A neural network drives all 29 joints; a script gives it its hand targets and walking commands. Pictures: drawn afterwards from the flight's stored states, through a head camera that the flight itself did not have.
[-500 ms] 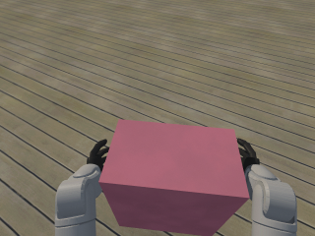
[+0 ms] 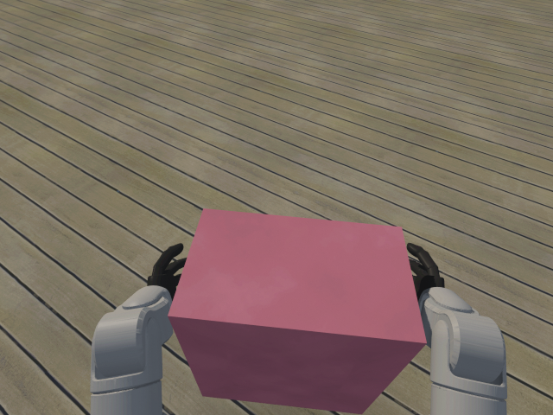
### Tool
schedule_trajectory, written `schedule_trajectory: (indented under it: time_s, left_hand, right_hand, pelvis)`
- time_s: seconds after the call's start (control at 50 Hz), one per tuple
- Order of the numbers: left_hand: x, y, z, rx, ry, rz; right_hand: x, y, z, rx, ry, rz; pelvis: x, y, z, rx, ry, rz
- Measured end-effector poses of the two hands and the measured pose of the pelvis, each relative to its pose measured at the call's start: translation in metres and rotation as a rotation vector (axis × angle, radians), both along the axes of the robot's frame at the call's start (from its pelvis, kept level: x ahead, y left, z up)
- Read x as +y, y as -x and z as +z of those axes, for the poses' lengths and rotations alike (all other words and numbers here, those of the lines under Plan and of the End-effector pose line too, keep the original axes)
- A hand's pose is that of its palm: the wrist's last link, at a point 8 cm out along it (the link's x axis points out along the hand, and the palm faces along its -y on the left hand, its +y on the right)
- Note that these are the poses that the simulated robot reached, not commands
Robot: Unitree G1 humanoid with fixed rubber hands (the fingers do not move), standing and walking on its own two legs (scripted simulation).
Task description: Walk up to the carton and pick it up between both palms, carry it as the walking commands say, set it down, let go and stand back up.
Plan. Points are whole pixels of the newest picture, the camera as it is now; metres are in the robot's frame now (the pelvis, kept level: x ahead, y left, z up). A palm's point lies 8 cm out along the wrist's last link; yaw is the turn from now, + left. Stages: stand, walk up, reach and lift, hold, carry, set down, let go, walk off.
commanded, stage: carry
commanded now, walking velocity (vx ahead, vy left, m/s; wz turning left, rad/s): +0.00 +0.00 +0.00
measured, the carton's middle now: (290, 321) +0.24 +0.01 +0.01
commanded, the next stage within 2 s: none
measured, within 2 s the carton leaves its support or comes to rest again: neither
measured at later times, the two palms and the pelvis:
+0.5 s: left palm (179, 293) +0.25 +0.16 +0.06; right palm (440, 298) +0.26 -0.19 +0.07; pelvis +0.00 -0.01 +0.00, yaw +0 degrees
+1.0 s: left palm (184, 270) +0.30 +0.16 +0.06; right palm (426, 275) +0.30 -0.19 +0.06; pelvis +0.04 -0.01 +0.01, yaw -1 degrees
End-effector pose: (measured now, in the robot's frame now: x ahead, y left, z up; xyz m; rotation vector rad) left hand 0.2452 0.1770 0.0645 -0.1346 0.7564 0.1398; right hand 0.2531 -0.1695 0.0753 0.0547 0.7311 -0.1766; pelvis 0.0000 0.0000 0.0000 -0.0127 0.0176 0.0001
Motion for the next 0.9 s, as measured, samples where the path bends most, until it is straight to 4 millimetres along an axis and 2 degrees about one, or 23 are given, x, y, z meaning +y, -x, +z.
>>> schedule_trajectory:
  time_s: [0.14,0.34,0.9]
  left_hand:
    - [-0.011,0.006,0.006,-0.011,-0.016,-0.006]
    - [-0.021,0.000,0.004,-0.017,-0.010,-0.021]
    - [-0.016,-0.044,-0.006,-0.019,-0.022,-0.013]
  right_hand:
    - [-0.011,0.009,0.000,-0.010,-0.010,-0.003]
    - [-0.021,0.008,0.001,-0.016,-0.009,-0.023]
    - [-0.017,-0.039,-0.011,-0.017,-0.001,0.003]
  pelvis:
    - [-0.006,0.007,0.002,0.012,-0.002,0.005]
    - [-0.010,0.006,0.003,0.017,0.000,-0.004]
    - [-0.009,-0.034,0.006,0.026,-0.008,-0.011]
